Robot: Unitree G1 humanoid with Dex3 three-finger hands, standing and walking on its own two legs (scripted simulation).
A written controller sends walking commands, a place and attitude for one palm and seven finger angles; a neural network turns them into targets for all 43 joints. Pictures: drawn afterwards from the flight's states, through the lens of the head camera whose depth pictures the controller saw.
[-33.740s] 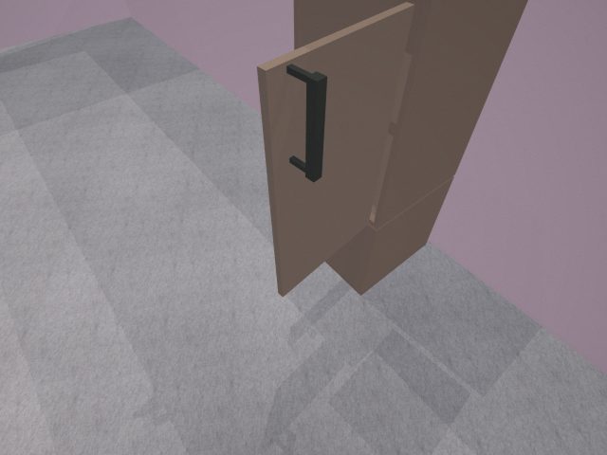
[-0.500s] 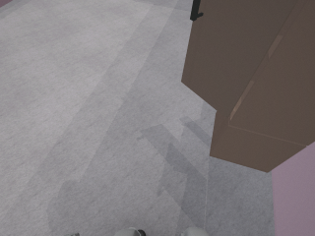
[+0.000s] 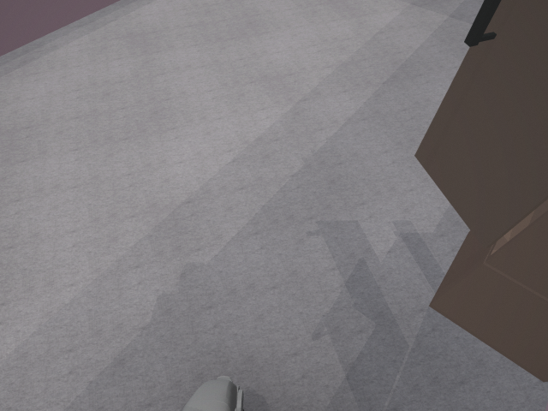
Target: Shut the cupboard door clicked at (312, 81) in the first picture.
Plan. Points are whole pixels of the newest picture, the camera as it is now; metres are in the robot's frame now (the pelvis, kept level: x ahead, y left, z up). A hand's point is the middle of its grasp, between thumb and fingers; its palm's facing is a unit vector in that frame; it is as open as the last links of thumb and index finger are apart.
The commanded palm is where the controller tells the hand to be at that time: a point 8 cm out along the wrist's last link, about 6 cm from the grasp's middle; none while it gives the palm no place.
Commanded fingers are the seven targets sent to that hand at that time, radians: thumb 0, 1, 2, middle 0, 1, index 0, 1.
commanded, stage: walk to a spot facing it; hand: left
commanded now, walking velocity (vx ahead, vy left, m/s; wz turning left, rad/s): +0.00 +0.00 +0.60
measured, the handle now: out of the picture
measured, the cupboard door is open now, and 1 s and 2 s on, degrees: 57 57 57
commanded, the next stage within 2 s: turn to face it in 1.40 s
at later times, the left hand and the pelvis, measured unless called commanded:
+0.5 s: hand out of the picture +0.09 +0.21 -0.15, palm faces +0.32 -0.90 -0.28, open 7.4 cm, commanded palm none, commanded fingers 0.00 0.90 0.90 -0.20 -0.30 -0.20 -0.30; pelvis +0.07 -0.01 +0.00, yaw +18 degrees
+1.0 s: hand out of the picture +0.11 +0.28 -0.18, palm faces +0.61 -0.77 -0.21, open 7.4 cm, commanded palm none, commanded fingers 0.00 0.90 0.90 -0.20 -0.30 -0.20 -0.30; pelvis +0.21 +0.10 -0.01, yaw +36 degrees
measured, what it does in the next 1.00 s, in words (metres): walks ahead, turning left: left foot, then right foot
